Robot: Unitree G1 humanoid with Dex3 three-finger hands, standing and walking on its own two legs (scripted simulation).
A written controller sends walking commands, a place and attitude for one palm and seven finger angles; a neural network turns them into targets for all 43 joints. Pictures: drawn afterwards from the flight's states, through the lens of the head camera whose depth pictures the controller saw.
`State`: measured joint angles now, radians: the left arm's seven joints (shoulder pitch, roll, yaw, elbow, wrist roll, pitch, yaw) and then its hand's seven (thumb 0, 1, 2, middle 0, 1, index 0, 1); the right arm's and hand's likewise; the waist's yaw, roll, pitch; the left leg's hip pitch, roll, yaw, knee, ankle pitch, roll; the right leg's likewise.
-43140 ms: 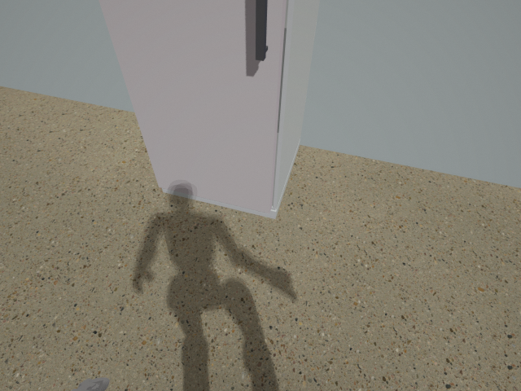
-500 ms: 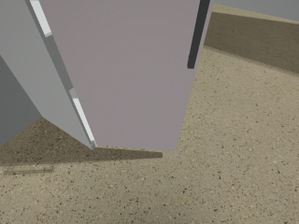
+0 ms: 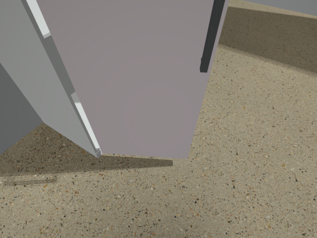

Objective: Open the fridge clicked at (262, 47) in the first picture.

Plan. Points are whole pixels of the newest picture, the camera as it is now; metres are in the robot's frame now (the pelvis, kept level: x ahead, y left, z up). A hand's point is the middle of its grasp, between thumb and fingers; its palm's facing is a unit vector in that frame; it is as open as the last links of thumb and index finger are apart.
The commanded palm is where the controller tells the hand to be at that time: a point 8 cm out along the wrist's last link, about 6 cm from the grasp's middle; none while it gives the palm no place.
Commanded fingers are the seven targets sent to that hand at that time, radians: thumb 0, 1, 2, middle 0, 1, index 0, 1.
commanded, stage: look to check the result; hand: right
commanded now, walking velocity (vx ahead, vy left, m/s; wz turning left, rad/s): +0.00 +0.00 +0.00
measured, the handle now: (213, 18) +0.65 -0.11 +0.23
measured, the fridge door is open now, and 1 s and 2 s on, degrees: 62 62 62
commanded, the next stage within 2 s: stand and wait in 0.18 s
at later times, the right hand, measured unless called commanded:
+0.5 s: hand out of the picture +0.03 -0.18 -0.17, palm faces +0.01 +0.98 -0.20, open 7.4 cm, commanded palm none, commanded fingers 0.00 -0.90 -0.90 0.20 0.30 0.20 0.30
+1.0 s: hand out of the picture +0.05 -0.18 -0.17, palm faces +0.00 +0.97 -0.22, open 7.4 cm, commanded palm none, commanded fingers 0.00 -0.90 -0.90 0.20 0.30 0.20 0.30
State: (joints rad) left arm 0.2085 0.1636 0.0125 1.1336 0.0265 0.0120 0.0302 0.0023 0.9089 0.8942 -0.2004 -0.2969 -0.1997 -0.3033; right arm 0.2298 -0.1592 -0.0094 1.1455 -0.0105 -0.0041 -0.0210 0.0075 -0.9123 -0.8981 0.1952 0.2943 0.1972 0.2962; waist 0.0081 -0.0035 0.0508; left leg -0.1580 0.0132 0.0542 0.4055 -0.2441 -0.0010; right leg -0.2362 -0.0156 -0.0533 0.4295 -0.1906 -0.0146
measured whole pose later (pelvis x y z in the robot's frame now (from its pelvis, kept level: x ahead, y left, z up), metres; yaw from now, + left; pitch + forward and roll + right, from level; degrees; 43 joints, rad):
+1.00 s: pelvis +0.02 +0.01 +0.00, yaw +0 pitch -1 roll +0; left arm 0.18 0.21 0.01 1.15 0.02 0.00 0.03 0.00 0.90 0.89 -0.20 -0.30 -0.20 -0.30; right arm 0.19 -0.21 -0.01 1.15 -0.01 -0.01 -0.01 0.01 -0.91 -0.90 0.20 0.29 0.20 0.30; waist 0.01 0.00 0.05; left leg -0.09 0.00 0.05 0.35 -0.25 0.01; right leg -0.17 -0.02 -0.05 0.38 -0.19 0.00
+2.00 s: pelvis +0.03 +0.02 +0.01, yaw +1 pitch +0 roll +0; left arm 0.11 0.29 0.01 1.14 0.02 0.00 0.02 0.00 0.90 0.89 -0.20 -0.30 -0.20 -0.30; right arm 0.12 -0.29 -0.01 1.14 -0.01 -0.02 0.00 0.01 -0.91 -0.90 0.20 0.29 0.20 0.30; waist 0.01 0.00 0.05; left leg -0.07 -0.01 0.05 0.30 -0.22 0.02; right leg -0.14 -0.03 -0.06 0.32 -0.17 0.01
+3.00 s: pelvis +0.02 +0.02 +0.01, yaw +1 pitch -1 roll +0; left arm 0.12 0.29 0.01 1.15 0.02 0.00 0.02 0.00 0.90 0.89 -0.20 -0.30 -0.20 -0.30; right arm 0.13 -0.29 -0.01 1.14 -0.01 -0.02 0.00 0.01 -0.91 -0.90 0.20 0.29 0.20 0.30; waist 0.01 0.00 0.05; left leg -0.05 -0.01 0.04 0.28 -0.21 0.02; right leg -0.13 -0.03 -0.06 0.31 -0.17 0.01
